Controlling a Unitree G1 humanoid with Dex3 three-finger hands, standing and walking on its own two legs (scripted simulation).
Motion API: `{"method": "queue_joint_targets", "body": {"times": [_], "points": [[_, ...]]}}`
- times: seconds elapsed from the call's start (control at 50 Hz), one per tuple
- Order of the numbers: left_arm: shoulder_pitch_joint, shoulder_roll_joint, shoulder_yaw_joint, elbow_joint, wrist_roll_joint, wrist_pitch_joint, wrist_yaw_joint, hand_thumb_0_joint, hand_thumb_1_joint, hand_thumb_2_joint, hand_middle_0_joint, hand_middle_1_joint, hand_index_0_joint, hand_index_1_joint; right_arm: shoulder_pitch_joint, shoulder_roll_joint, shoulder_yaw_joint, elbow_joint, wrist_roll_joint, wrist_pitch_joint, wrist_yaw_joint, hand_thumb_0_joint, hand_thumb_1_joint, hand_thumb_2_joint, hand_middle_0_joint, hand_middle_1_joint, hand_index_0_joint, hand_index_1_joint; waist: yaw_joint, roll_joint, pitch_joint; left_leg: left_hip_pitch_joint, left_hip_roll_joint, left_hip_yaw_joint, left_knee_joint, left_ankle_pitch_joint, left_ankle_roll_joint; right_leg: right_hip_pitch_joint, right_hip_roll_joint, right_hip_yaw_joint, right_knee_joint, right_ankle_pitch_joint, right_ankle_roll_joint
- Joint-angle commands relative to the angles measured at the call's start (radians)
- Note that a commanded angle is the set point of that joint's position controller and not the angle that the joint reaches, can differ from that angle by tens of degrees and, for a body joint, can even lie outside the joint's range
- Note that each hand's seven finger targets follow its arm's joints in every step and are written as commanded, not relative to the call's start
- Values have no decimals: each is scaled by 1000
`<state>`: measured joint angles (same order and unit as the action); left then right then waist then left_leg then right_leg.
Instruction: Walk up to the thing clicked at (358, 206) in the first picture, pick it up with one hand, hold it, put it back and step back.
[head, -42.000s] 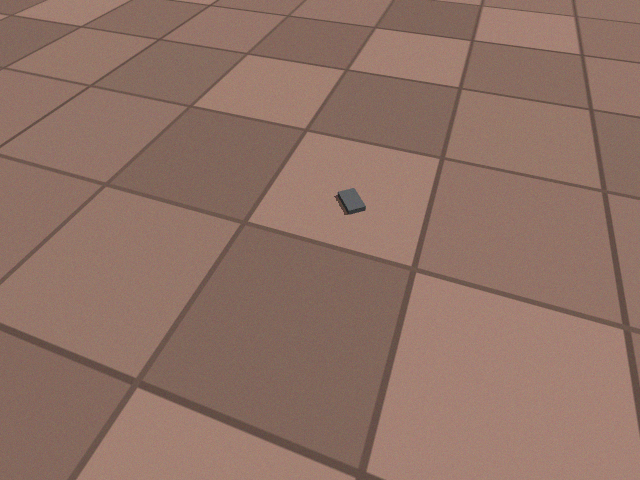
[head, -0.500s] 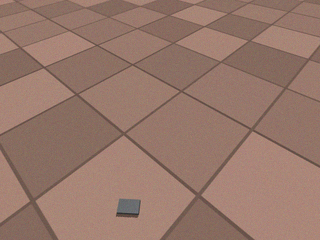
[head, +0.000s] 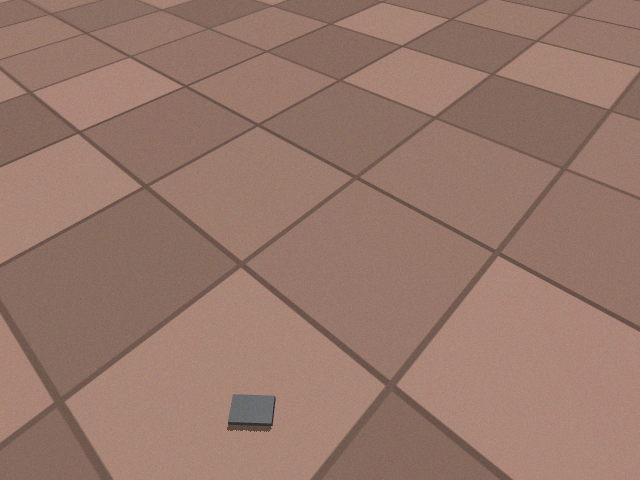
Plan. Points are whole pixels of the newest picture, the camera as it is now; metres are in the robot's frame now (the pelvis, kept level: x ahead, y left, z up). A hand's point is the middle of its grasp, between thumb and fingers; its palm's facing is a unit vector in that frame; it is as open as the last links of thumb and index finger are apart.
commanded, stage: stand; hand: left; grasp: from above
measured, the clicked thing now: (252, 410) +0.47 +0.24 -0.77
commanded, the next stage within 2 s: step back in 1.10 s
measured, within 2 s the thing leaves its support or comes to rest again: neither
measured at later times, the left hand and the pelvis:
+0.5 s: hand out of the picture +0.08 +0.24 -0.16, palm faces -0.01 -0.94 -0.33, open 7.4 cm; pelvis +0.01 -0.01 +0.00, yaw +0 degrees
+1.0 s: hand out of the picture +0.10 +0.23 -0.15, palm faces -0.02 -0.94 -0.34, open 7.4 cm; pelvis +0.02 -0.01 +0.00, yaw +0 degrees
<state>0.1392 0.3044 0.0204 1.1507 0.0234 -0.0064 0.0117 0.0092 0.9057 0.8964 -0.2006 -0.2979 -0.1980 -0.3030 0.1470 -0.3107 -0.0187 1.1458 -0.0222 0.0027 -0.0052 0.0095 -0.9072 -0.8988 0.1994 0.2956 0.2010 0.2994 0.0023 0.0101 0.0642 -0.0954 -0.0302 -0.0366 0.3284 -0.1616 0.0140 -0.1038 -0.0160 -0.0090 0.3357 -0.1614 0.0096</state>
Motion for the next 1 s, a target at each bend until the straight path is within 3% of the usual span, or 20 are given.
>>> {"method": "queue_joint_targets", "body": {"times": [0.0, 0.04, 0.16, 0.2, 0.24, 0.3, 0.38, 0.5, 0.56, 0.6, 0.62, 0.72, 0.88, 0.92, 0.98], "points": [[-48, 204, 35, -58, -4, -22, 18, 0, 900, 900, -200, -300, -200, -301, -45, -200, -35, -62, 3, -28, -17, 0, -900, -900, 200, 300, 200, 300, 0, -11, -54, -22, 128, -99, -66, 60, 19, 14, -108, 100, -67, 26, -27], [-49, 202, 34, -59, -7, -23, 16, 0, 900, 900, -200, -300, -200, -301, -45, -202, -34, -59, 4, -31, -17, 0, -900, -900, 200, 300, 200, 300, 1, -5, -64, -9, 131, -97, -60, 95, 16, 17, -107, 101, -63, 63, -29], [-45, 208, 32, -57, -6, -21, 13, 0, 900, 900, -200, -300, -200, -301, -44, -207, -31, -53, 6, -29, -15, 0, -900, -900, 200, 300, 200, 300, 2, -9, -28, -36, 130, -97, -76, 27, 13, -2, -103, 103, -76, 5, -26], [-48, 207, 32, -58, -4, -23, 15, 0, 900, 900, -200, -300, -200, -301, -60, -208, -34, -60, 5, -29, -16, 0, -900, -900, 200, 300, 200, 300, 4, -16, -60, -13, 136, -97, -64, 91, 16, 16, -108, 100, -69, 54, -26], [-49, 214, 32, -57, -6, -24, 15, 0, 900, 900, -200, -300, -200, -301, -51, -204, -31, -56, 5, -29, -15, 0, -900, -900, 200, 300, 200, 300, 0, -23, -58, -13, 135, -95, -67, 83, 15, 16, -108, 102, -73, 58, -28], [-61, 217, 33, -59, -8, -22, 13, 0, 900, 900, -200, -300, -200, -301, -55, -207, -30, -56, 5, -27, -13, 0, -900, -900, 200, 300, 200, 300, -1, -17, -23, -53, 129, -97, -82, -2, 14, -3, -100, 101, -82, -31, -26], [-55, 214, 30, -61, -6, -24, 9, 0, 900, 900, -200, -300, -200, -301, -57, -209, -29, -59, 7, -30, -12, 0, -900, -900, 200, 300, 200, 300, 3, -8, -31, -42, 137, -101, -80, 46, 13, -2, -101, 99, -77, -5, -29], [-67, 217, 30, -66, -9, -26, 10, 0, 900, 900, -200, -300, -200, -301, -65, -220, -31, -61, 7, -34, -15, 0, -900, -900, 200, 300, 200, 300, -1, -2, -92, 2, 144, -94, -62, 157, 11, 38, -108, 93, -55, 130, -29], [-61, 218, 28, -59, -12, -23, 8, 0, 900, 900, -200, -300, -200, -301, -60, -216, -27, -54, 8, -31, -13, 0, -900, -900, 200, 300, 200, 300, 2, -11, -46, -28, 138, -96, -79, 69, 9, 14, -103, 97, -72, 44, -28], [-65, 221, 29, -63, -12, -24, 7, 0, 900, 900, -200, -300, -200, -300, -60, -221, -28, -55, 7, -32, -14, 0, -900, -900, 200, 300, 200, 300, 2, -5, -63, -9, 143, -94, -75, 99, 9, 17, -107, 101, -68, 79, -30], [-60, 221, 28, -62, -10, -24, 7, 0, 900, 900, -200, -300, -200, -300, -63, -214, -25, -56, 9, -32, -12, 0, -900, -900, 200, 300, 200, 300, 3, -18, -47, -21, 141, -98, -79, 77, 8, 6, -103, 97, -75, 45, -29], [-65, 227, 28, -73, -11, -29, 8, 0, 900, 900, -200, -300, -200, -300, -62, -228, -28, -56, 7, -35, -14, 0, -900, -900, 200, 300, 200, 300, 0, -3, -103, 18, 147, -85, -58, 168, 9, 39, -113, 102, -55, 163, -31], [-61, 229, 25, -67, -11, -26, 7, 0, 900, 900, -200, -300, -200, -300, -64, -228, -27, -54, 10, -32, -13, 0, -900, -900, 200, 300, 200, 300, 0, -12, -59, 1, 147, -92, -77, 107, 4, 13, -106, 103, -71, 91, -32], [-70, 232, 27, -74, -12, -27, 9, 0, 900, 900, -200, -300, -200, -300, -71, -234, -28, -60, 9, -33, -13, 0, -900, -900, 200, 300, 200, 300, 0, 2, -90, 8, 148, -86, -67, 147, 7, 41, -111, 102, -60, 148, -34], [-61, 232, 26, -71, -13, -29, 8, 0, 900, 900, -200, -300, -200, -300, -68, -229, -26, -59, 11, -34, -12, 0, -900, -900, 200, 300, 200, 300, 0, -6, -89, 20, 150, -86, -66, 157, 5, 34, -110, 102, -61, 154, -33]]}}
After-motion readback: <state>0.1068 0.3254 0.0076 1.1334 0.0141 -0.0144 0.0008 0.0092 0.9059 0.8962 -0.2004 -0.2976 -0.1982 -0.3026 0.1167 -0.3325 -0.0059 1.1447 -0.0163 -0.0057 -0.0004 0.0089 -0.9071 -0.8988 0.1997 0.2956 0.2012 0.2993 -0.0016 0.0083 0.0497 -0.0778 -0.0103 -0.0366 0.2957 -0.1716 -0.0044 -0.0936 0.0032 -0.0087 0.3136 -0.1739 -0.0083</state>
